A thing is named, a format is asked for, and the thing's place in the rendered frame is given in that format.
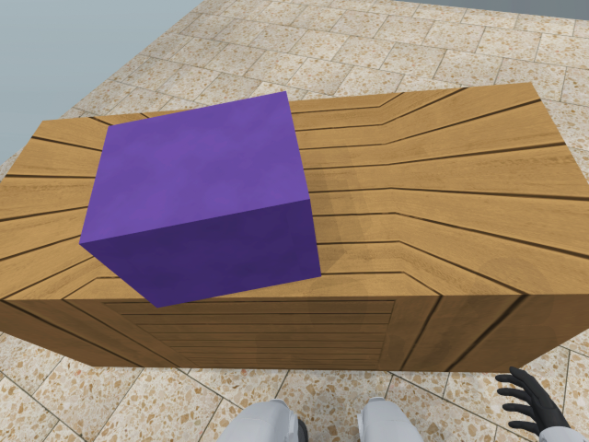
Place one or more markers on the right robot thigh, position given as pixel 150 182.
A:
pixel 383 421

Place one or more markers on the robot right hand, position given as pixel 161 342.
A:
pixel 542 409

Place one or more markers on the left robot thigh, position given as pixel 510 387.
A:
pixel 265 421

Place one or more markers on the carton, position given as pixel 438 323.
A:
pixel 203 203

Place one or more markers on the robot thigh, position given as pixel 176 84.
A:
pixel 265 421
pixel 383 421

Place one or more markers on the pedestal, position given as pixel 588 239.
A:
pixel 452 228

